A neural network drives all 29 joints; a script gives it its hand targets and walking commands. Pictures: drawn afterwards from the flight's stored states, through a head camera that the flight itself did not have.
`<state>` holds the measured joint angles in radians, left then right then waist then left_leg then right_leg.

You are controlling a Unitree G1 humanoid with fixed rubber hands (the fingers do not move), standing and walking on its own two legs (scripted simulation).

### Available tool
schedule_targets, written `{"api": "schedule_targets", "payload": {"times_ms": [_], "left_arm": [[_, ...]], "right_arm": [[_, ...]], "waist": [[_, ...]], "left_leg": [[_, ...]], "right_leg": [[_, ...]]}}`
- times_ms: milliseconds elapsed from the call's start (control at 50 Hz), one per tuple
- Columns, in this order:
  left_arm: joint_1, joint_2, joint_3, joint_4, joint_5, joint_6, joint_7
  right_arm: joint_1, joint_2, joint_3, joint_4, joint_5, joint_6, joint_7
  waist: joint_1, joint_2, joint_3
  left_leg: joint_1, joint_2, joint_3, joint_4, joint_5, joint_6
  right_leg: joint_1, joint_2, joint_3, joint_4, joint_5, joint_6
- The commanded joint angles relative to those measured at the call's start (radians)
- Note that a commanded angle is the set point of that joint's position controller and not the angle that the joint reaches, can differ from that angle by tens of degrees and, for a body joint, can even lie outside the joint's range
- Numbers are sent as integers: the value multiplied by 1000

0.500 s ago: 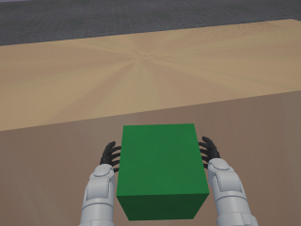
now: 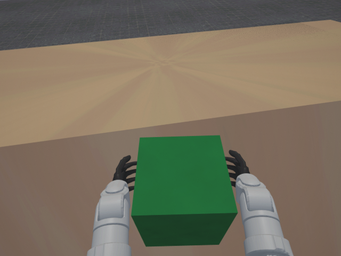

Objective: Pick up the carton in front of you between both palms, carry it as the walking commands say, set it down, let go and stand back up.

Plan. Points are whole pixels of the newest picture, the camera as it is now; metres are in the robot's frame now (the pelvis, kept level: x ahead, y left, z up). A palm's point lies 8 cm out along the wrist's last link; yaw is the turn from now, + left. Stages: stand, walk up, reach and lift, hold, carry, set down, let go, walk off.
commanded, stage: reach and lift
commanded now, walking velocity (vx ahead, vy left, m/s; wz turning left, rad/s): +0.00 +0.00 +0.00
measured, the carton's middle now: (181, 193) +0.31 +0.00 -0.04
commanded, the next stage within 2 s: hold in 0.48 s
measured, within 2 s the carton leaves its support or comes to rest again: neither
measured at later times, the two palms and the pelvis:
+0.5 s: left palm (120, 183) +0.30 +0.15 +0.04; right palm (243, 176) +0.30 -0.15 +0.04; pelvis +0.01 +0.00 +0.00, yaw +0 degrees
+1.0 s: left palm (120, 176) +0.30 +0.14 +0.06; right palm (247, 171) +0.30 -0.16 +0.06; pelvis +0.01 +0.00 +0.00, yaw -1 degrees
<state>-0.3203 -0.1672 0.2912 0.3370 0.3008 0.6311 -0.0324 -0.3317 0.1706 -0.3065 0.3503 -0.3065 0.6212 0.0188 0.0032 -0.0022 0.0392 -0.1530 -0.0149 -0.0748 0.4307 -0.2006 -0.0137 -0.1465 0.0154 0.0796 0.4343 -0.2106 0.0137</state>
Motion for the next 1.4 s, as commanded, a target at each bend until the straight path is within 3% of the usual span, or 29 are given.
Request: {"api": "schedule_targets", "payload": {"times_ms": [0,220,440,560,680,820,840,880,900,940,960,1000,1020,1040,1060,1080,1100,1120,1140,1200,1220,1240,1260,1280,1300,1320,1340,1380], "left_arm": [[-480,-921,-550,-17,-222,-22,-211],[-391,-903,-581,-98,-244,4,-200],[-385,-884,-591,-139,-255,30,-200],[-359,-885,-668,-242,-304,69,-192],[-357,-830,-598,-193,-258,110,-188],[-461,-873,-609,-181,-272,98,-203],[-496,-881,-618,-170,-292,103,-200],[-510,-878,-646,-201,-313,108,-194],[-525,-881,-659,-223,-318,112,-191],[-514,-874,-687,-246,-342,136,-181],[-501,-860,-707,-265,-356,153,-177],[-497,-848,-746,-305,-400,200,-172],[-502,-843,-765,-322,-420,228,-169],[-511,-837,-777,-336,-437,257,-166],[-504,-825,-785,-346,-449,288,-160],[-495,-806,-786,-357,-457,321,-153],[-468,-792,-788,-371,-463,350,-143],[-467,-786,-798,-418,-467,373,-132],[-478,-786,-806,-467,-480,398,-124],[-451,-809,-857,-596,-541,466,-112],[-418,-810,-865,-616,-552,486,-111],[-387,-808,-870,-626,-561,507,-113],[-400,-818,-880,-656,-585,530,-121],[-408,-818,-892,-668,-601,550,-130],[-410,-839,-895,-673,-608,560,-141],[-388,-855,-891,-672,-616,564,-149],[-368,-859,-885,-682,-619,567,-152],[-384,-849,-895,-728,-625,572,-147]], "right_arm": [[-461,925,553,-2,224,-14,232],[-375,909,584,-83,251,12,223],[-363,897,597,-125,260,40,216],[-337,898,667,-225,301,81,207],[-339,842,600,-179,267,122,206],[-444,884,616,-167,281,110,221],[-474,881,631,-163,287,114,219],[-475,886,652,-189,315,119,210],[-491,885,663,-206,322,125,206],[-481,883,695,-237,339,148,194],[-460,874,714,-258,353,166,186],[-447,849,751,-300,384,216,172],[-453,835,769,-329,400,245,165],[-461,819,781,-357,415,276,159],[-474,807,796,-385,434,309,155],[-484,807,809,-399,454,343,153],[-501,815,827,-417,486,374,152],[-526,835,855,-447,524,401,155],[-534,856,877,-467,559,423,156],[-441,878,898,-522,607,477,148],[-402,880,892,-542,609,496,143],[-355,870,881,-555,601,514,138],[-311,839,861,-562,573,526,130],[-276,836,859,-569,553,540,122],[-289,838,866,-621,546,553,116],[-303,844,877,-671,547,562,112],[-313,880,887,-705,559,569,113],[-363,886,907,-762,588,575,119]], "waist": [[-1,2,-292],[2,4,-288],[1,-2,-264],[-5,0,-308],[2,-2,-161],[1,0,-208],[-6,31,-289],[-10,27,-250],[-10,33,-231],[-8,63,-297],[-9,84,-339],[-5,128,-336],[-2,122,-310],[1,73,-281],[9,-53,-260],[19,-221,-251],[26,-246,-201],[30,-206,-201],[24,-165,-235],[10,-137,-341],[4,-115,-376],[-13,-18,-410],[-26,256,-412],[-32,295,-347],[-38,209,-307],[-39,140,-313],[-38,95,-326],[-29,111,-338]], "left_leg": [[115,-81,14,-73,135,10],[161,-87,7,-92,246,5],[161,-87,7,-102,229,7],[204,-87,1,-114,297,2],[143,-82,14,-141,107,12],[146,-77,14,-121,62,14],[56,96,19,-54,-112,12],[-65,94,-30,-105,-529,26],[-87,98,-28,-103,-551,25],[-74,120,-46,-90,-408,38],[-69,141,-80,-98,-400,57],[-115,181,-132,-130,-507,91],[-171,176,-114,-120,-529,88],[-237,144,-54,-65,-505,67],[-325,91,38,85,-436,31],[-444,25,151,303,-313,-3],[-541,35,173,326,-301,-3],[-522,64,157,291,-303,10],[-467,60,169,238,-293,16],[-126,-7,272,-20,-84,7],[58,22,250,-56,-44,9],[246,129,105,-112,-120,37],[377,343,-229,-169,-233,129],[398,439,-368,-184,-150,227],[385,449,-362,-177,-28,256],[394,436,-306,-170,41,247],[390,423,-238,-180,17,224],[283,351,-71,-190,47,160]], "right_leg": [[66,84,-21,-79,140,-8],[111,88,-14,-97,244,-1],[119,87,-12,-107,230,2],[168,86,-9,-119,303,5],[109,79,-13,-146,114,-3],[100,75,-18,-129,69,-8],[-11,-97,-8,-58,-111,-8],[-111,-64,-4,-60,-482,-15],[-144,-54,-23,-37,-484,-9],[-125,-32,-84,65,-277,-11],[-119,-23,-108,113,-224,-12],[-130,-2,-144,114,-249,-11],[-108,-11,-135,72,-265,-15],[-75,-47,-85,2,-304,-24],[-30,-148,70,-96,-397,-56],[49,-272,287,-224,-491,-113],[87,-348,413,-266,-430,-170],[76,-355,399,-256,-317,-201],[71,-330,313,-224,-241,-195],[-42,-203,30,-103,-189,-120],[-153,-171,-35,-31,-218,-97],[-301,-128,-116,126,-237,-70],[-520,-69,-208,365,-241,-20],[-669,-52,-194,398,-324,-23],[-711,-78,-157,431,-364,-34],[-721,-83,-152,446,-373,-37],[-708,-94,-152,404,-338,-38],[-555,-77,-199,276,-183,-27]]}}
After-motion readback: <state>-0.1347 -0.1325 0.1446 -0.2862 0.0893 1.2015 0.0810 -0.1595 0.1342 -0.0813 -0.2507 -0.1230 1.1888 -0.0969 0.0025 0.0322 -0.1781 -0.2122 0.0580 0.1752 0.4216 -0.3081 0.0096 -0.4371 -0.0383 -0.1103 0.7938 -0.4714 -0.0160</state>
